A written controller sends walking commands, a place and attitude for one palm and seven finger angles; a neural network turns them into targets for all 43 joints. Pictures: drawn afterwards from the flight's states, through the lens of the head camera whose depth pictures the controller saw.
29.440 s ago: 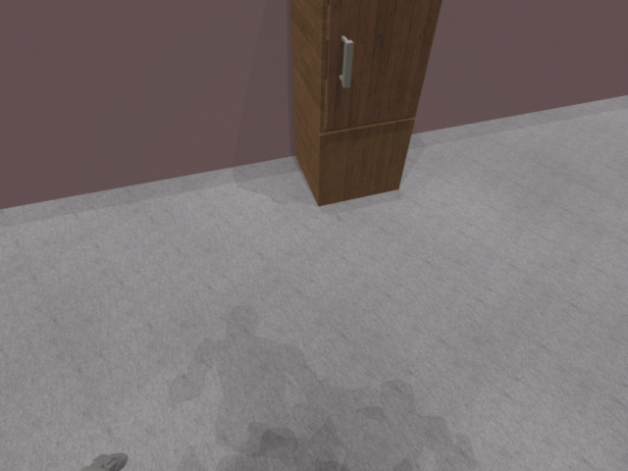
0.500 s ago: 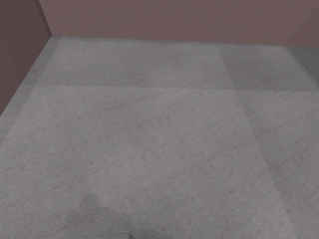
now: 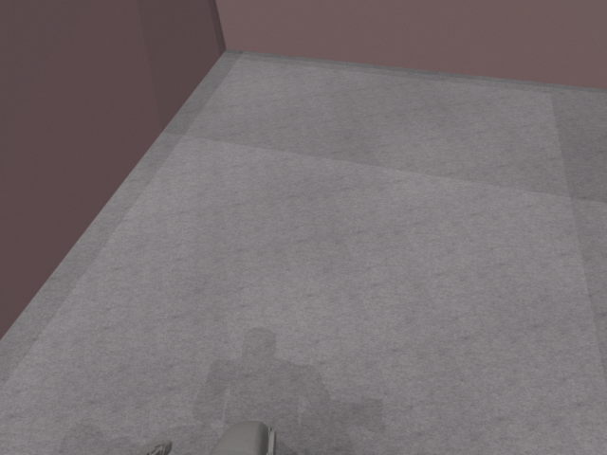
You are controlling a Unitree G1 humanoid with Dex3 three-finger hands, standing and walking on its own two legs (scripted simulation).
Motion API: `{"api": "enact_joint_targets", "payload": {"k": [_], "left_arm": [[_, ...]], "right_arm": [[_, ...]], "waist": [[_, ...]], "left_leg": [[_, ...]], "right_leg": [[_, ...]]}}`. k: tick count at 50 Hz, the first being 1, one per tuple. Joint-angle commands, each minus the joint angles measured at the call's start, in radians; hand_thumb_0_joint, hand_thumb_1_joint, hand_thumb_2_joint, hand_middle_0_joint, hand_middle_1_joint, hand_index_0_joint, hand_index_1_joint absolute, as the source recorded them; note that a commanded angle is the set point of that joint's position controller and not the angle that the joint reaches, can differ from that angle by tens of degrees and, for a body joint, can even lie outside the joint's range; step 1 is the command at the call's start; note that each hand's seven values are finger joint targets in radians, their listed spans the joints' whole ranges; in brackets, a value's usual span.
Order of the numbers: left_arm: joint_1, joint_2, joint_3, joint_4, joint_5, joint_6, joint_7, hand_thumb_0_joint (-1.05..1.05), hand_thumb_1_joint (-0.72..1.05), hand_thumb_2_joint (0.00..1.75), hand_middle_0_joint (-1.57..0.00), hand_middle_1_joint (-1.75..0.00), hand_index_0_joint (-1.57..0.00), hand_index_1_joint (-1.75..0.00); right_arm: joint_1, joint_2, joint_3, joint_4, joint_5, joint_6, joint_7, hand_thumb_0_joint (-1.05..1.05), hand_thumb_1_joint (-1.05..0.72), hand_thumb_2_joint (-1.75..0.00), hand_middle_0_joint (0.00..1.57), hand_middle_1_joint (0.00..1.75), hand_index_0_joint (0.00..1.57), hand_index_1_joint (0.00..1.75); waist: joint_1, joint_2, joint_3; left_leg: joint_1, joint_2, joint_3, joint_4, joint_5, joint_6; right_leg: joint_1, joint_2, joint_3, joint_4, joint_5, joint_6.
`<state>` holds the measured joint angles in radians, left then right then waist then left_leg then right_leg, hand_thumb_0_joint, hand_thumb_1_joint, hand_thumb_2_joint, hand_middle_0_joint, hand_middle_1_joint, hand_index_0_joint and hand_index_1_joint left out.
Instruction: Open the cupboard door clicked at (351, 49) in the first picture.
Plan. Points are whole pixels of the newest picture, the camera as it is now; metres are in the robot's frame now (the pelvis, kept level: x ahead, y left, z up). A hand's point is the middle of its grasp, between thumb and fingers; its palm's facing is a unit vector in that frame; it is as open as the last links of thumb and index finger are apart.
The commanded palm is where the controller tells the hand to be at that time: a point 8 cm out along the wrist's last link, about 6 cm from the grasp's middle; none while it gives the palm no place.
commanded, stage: turn to face it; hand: left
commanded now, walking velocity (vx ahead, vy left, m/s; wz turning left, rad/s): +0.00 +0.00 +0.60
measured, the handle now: out of the picture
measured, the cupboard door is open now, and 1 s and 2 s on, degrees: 46 46 46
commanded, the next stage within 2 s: none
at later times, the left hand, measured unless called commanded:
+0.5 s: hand out of the picture +0.07 +0.23 -0.16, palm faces +0.30 -0.91 -0.28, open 7.4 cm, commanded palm none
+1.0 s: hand out of the picture +0.00 +0.18 -0.19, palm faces +0.61 -0.75 -0.25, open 7.3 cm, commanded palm none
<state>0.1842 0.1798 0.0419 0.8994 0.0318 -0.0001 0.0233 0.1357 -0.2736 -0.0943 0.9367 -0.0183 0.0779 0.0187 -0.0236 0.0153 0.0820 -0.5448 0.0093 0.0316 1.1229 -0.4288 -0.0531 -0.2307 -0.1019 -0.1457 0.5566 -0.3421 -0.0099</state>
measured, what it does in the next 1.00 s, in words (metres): steps on the spot, turning left: left foot, then right foot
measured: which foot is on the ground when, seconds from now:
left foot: up 0.00-0.20, down 0.22-0.56, up 0.58-0.92, down 0.94-1.00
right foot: down 0.00-0.22, up 0.24-0.56, down 0.58-0.94, up 0.96-1.00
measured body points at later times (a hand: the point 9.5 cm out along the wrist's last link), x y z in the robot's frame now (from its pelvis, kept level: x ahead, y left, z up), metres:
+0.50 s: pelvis +0.04 -0.01 +0.00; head +0.11 +0.01 +0.44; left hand +0.05 +0.28 -0.14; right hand +0.20 -0.22 -0.15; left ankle -0.01 +0.11 -0.74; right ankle +0.08 -0.15 -0.70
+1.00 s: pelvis +0.08 -0.02 -0.02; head +0.12 +0.03 +0.43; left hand -0.04 +0.22 -0.17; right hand +0.33 -0.16 -0.15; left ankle +0.01 +0.06 -0.74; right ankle +0.10 -0.15 -0.71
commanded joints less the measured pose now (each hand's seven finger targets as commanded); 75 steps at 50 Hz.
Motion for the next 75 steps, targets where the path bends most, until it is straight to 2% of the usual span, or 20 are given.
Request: {"api": "enact_joint_targets", "payload": {"k": [1,9,10,11,12,18,26,27,29,34,42,45,46,47,48,54,63,66,70,75], "left_arm": [[0.079,0.206,0.048,-0.048,-0.004,-0.017,0.010,0.00,0.90,0.90,-0.20,-0.30,-0.20,-0.30],[0.090,0.258,0.068,-0.038,-0.013,-0.016,-0.002,0.00,0.90,0.90,-0.20,-0.30,-0.20,-0.30],[0.074,0.238,0.065,-0.057,-0.020,-0.015,-0.007,0.00,0.90,0.90,-0.20,-0.30,-0.20,-0.30],[0.031,0.159,0.043,-0.110,-0.026,-0.011,-0.016,0.00,0.90,0.90,-0.20,-0.30,-0.20,-0.30],[-0.036,0.172,0.038,-0.144,-0.013,0.008,-0.005,0.00,0.90,0.90,-0.20,-0.30,-0.20,-0.30],[-0.003,0.145,0.043,-0.071,-0.015,0.026,-0.014,0.00,0.90,0.90,-0.20,-0.30,-0.20,-0.30],[0.067,0.137,0.044,-0.078,-0.021,0.007,-0.014,0.00,0.90,0.90,-0.20,-0.30,-0.20,-0.30],[0.116,0.171,0.052,-0.070,-0.017,-0.004,-0.009,0.00,0.90,0.90,-0.20,-0.30,-0.20,-0.30],[0.154,0.318,0.069,-0.070,-0.002,-0.012,0.004,0.00,0.90,0.90,-0.20,-0.30,-0.20,-0.30],[-0.023,0.173,0.037,-0.112,-0.008,-0.012,0.016,0.00,0.90,0.90,-0.20,-0.30,-0.20,-0.30],[0.099,0.231,0.067,-0.058,-0.003,-0.012,0.011,0.00,0.90,0.90,-0.20,-0.30,-0.20,-0.30],[0.071,0.241,0.075,-0.058,-0.012,-0.011,0.004,0.00,0.90,0.90,-0.20,-0.30,-0.20,-0.30],[0.060,0.228,0.071,-0.070,-0.019,-0.007,-0.001,0.00,0.90,0.90,-0.20,-0.30,-0.20,-0.30],[0.036,0.150,0.054,-0.113,-0.026,-0.002,-0.011,0.00,0.90,0.90,-0.20,-0.30,-0.20,-0.30],[-0.061,0.148,0.036,-0.156,-0.013,0.011,-0.002,0.00,0.90,0.90,-0.20,-0.30,-0.20,-0.30],[-0.010,0.139,0.048,-0.075,-0.015,0.028,-0.012,0.00,0.90,0.90,-0.20,-0.30,-0.20,-0.30],[0.073,0.142,0.045,-0.080,-0.021,0.008,-0.012,0.00,0.90,0.90,-0.20,-0.30,-0.20,-0.30],[0.145,0.308,0.062,-0.073,-0.005,-0.009,0.006,0.00,0.90,0.90,-0.20,-0.30,-0.20,-0.30],[-0.005,0.170,0.032,-0.106,-0.014,-0.012,0.013,0.00,0.90,0.90,-0.20,-0.30,-0.20,-0.30],[0.080,0.180,0.044,-0.078,-0.011,-0.018,0.016,0.00,0.90,0.90,-0.20,-0.30,-0.20,-0.30]], "right_arm": [[-0.086,-0.013,0.011,-0.099,0.003,-0.022,0.015,0.00,-0.90,-0.90,0.20,0.30,0.20,0.30],[0.003,-0.064,0.008,-0.103,0.001,-0.045,0.008,0.00,-0.90,-0.90,0.20,0.30,0.20,0.30],[0.083,-0.135,-0.012,-0.087,-0.006,-0.053,0.006,0.00,-0.90,-0.90,0.20,0.30,0.20,0.30],[0.161,-0.255,-0.043,-0.080,-0.011,-0.057,-0.002,0.00,-0.90,-0.90,0.20,0.30,0.20,0.30],[0.211,-0.269,-0.039,-0.054,0.001,-0.048,-0.010,0.00,-0.90,-0.90,0.20,0.30,0.20,0.30],[0.019,-0.168,-0.009,-0.105,-0.006,-0.065,-0.033,0.00,-0.90,-0.90,0.20,0.30,0.20,0.30],[-0.036,-0.167,-0.027,-0.116,-0.005,-0.050,-0.025,0.00,-0.90,-0.90,0.20,0.30,0.20,0.30],[-0.040,-0.141,-0.024,-0.123,0.004,-0.050,-0.022,0.00,-0.90,-0.90,0.20,0.30,0.20,0.30],[-0.027,-0.063,-0.015,-0.151,0.007,-0.048,-0.011,0.00,-0.90,-0.90,0.20,0.30,0.20,0.30],[-0.007,-0.035,-0.003,-0.084,0.001,-0.020,0.010,0.00,-0.90,-0.90,0.20,0.30,0.20,0.30],[-0.077,-0.003,0.020,-0.101,0.009,-0.037,0.015,0.00,-0.90,-0.90,0.20,0.30,0.20,0.30],[0.020,-0.039,0.009,-0.086,0.004,-0.046,0.010,0.00,-0.90,-0.90,0.20,0.30,0.20,0.30],[0.093,-0.093,-0.007,-0.069,-0.003,-0.053,0.010,0.00,-0.90,-0.90,0.20,0.30,0.20,0.30],[0.170,-0.218,-0.038,-0.065,-0.012,-0.059,0.003,0.00,-0.90,-0.90,0.20,0.30,0.20,0.30],[0.231,-0.243,-0.038,-0.044,-0.004,-0.047,-0.004,0.00,-0.90,-0.90,0.20,0.30,0.20,0.30],[0.033,-0.155,-0.007,-0.094,-0.008,-0.067,-0.034,0.00,-0.90,-0.90,0.20,0.30,0.20,0.30],[-0.033,-0.164,-0.024,-0.111,-0.004,-0.049,-0.024,0.00,-0.90,-0.90,0.20,0.30,0.20,0.30],[-0.032,-0.074,-0.014,-0.144,0.004,-0.049,-0.009,0.00,-0.90,-0.90,0.20,0.30,0.20,0.30],[-0.009,-0.045,-0.009,-0.077,0.000,-0.019,0.007,0.00,-0.90,-0.90,0.20,0.30,0.20,0.30],[-0.054,-0.023,0.004,-0.072,0.002,-0.015,0.012,0.00,-0.90,-0.90,0.20,0.30,0.20,0.30]], "waist": [[0.051,-0.199,-0.084],[0.000,-0.183,-0.185],[-0.049,-0.044,-0.250],[-0.095,0.296,-0.263],[-0.101,0.176,-0.251],[0.010,0.113,-0.138],[0.054,0.139,-0.154],[0.081,0.062,-0.161],[0.102,-0.335,-0.182],[0.006,-0.217,-0.098],[0.073,-0.217,-0.135],[0.011,-0.185,-0.173],[-0.037,-0.067,-0.214],[-0.081,0.274,-0.237],[-0.102,0.207,-0.208],[0.011,0.103,-0.148],[0.055,0.134,-0.156],[0.096,-0.317,-0.168],[0.004,-0.196,-0.080],[0.042,-0.174,-0.111]], "left_leg": [[-0.002,0.013,0.044,-0.161,-0.002,-0.011],[0.321,-0.025,0.107,-0.613,0.170,0.045],[0.550,0.093,-0.024,-0.667,0.454,0.104],[0.702,0.401,-0.434,-0.683,0.932,0.282],[0.642,0.453,-0.411,-0.680,0.987,0.336],[0.417,0.228,-0.201,-0.714,0.735,0.214],[0.261,0.164,-0.261,-0.623,0.568,0.167],[0.165,0.107,-0.232,-0.543,0.418,0.120],[-0.056,-0.066,-0.056,-0.054,-0.241,0.020],[-0.030,0.026,-0.046,0.106,0.001,-0.007],[0.088,-0.002,0.080,-0.361,-0.027,0.010],[0.285,-0.019,0.100,-0.590,0.148,0.036],[0.483,0.046,0.021,-0.666,0.374,0.075],[0.647,0.354,-0.399,-0.701,0.790,0.238],[0.583,0.433,-0.431,-0.714,0.880,0.312],[0.416,0.232,-0.207,-0.735,0.686,0.220],[0.250,0.157,-0.272,-0.627,0.534,0.167],[-0.051,-0.064,-0.072,-0.043,-0.226,0.020],[-0.049,0.011,-0.075,0.171,0.022,-0.003],[-0.033,0.014,-0.011,-0.038,0.012,-0.019]], "right_leg": [[0.170,-0.227,0.072,-0.134,0.684,-0.082],[0.159,-0.246,-0.038,0.123,0.772,-0.025],[-0.039,-0.203,-0.069,0.305,0.558,0.027],[-0.362,-0.041,-0.062,0.546,-0.263,0.100],[-0.399,-0.029,0.089,0.621,-0.337,0.085],[-0.315,0.007,0.129,0.529,-0.103,0.098],[0.008,0.094,0.064,0.031,0.058,0.083],[0.145,0.041,0.105,-0.116,0.169,0.072],[0.212,-0.412,0.486,-0.237,0.429,-0.122],[0.078,-0.220,0.140,-0.186,0.490,-0.087],[0.242,-0.269,0.037,-0.079,0.746,-0.096],[0.160,-0.259,-0.034,0.068,0.688,-0.039],[0.002,-0.227,-0.066,0.230,0.531,0.011],[-0.323,-0.061,-0.078,0.479,-0.183,0.092],[-0.367,-0.032,0.052,0.582,-0.350,0.081],[-0.316,-0.007,0.136,0.559,-0.097,0.095],[0.031,0.091,0.073,0.002,0.060,0.079],[0.191,-0.412,0.473,-0.241,0.441,-0.134],[0.075,-0.220,0.174,-0.198,0.492,-0.082],[0.218,-0.231,0.078,-0.177,0.611,-0.086]]}}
